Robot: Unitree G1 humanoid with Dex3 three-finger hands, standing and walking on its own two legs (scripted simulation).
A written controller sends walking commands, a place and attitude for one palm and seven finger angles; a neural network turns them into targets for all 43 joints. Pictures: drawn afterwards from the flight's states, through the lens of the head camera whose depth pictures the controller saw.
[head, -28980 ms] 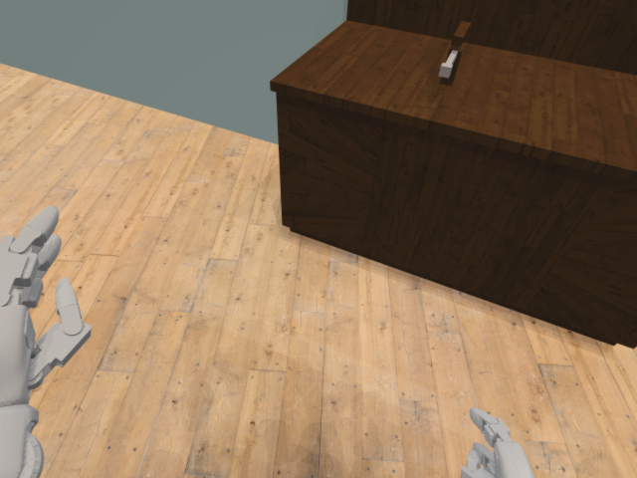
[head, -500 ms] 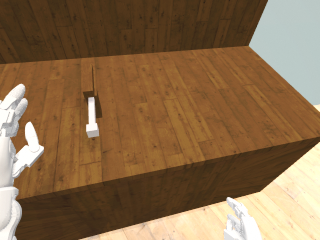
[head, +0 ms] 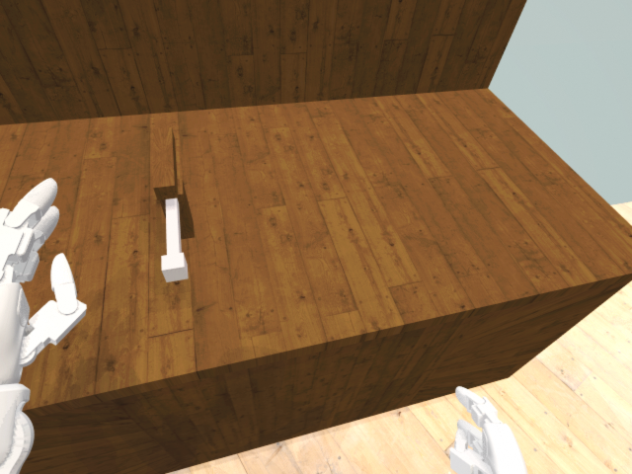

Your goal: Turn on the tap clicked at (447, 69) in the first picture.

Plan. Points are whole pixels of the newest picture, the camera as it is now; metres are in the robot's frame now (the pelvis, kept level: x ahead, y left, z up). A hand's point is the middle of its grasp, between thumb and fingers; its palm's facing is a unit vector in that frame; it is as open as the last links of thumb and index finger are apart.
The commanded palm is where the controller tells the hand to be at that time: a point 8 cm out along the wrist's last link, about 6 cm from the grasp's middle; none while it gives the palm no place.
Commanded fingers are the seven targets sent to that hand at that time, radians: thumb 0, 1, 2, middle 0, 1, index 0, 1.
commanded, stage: come to a stop and stand still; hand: left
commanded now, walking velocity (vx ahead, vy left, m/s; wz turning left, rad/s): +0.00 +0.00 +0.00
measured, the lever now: (174, 267) +0.35 +0.23 +0.04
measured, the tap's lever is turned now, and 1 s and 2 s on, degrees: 0 0 0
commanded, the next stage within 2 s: look again from close up in 0.12 s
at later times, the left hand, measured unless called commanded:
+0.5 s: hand (107, 315) +0.22 +0.22 +0.15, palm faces +0.35 -0.85 -0.38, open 7.4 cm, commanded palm +0.16 +0.26 +0.17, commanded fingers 0.00 0.90 0.90 -0.20 -0.30 -0.20 -0.30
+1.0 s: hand (89, 313) +0.22 +0.24 +0.15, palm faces +0.35 -0.85 -0.39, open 7.4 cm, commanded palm +0.16 +0.27 +0.17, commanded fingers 0.00 0.90 0.90 -0.20 -0.30 -0.20 -0.30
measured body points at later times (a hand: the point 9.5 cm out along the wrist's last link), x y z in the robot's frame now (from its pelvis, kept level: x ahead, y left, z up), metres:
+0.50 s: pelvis +0.00 -0.02 +0.00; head +0.01 -0.01 +0.45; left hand +0.19 +0.26 +0.17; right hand +0.18 -0.25 -0.07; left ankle +0.04 +0.06 -0.74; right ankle +0.00 -0.15 -0.74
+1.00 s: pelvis +0.01 -0.01 +0.00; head +0.03 +0.02 +0.45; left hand +0.20 +0.28 +0.17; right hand +0.18 -0.23 -0.08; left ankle +0.04 +0.06 -0.74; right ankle +0.00 -0.15 -0.74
